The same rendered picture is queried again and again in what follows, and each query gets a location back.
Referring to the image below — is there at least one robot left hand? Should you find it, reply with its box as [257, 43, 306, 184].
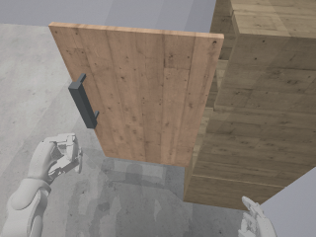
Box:
[27, 132, 84, 185]

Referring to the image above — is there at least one robot right hand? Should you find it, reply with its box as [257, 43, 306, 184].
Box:
[238, 196, 277, 237]

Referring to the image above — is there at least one cupboard door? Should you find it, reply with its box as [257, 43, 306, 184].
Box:
[48, 22, 224, 168]

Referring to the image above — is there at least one handle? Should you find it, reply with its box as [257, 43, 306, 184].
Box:
[68, 73, 100, 129]

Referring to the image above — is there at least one robot left forearm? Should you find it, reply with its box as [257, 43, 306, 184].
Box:
[0, 178, 51, 237]

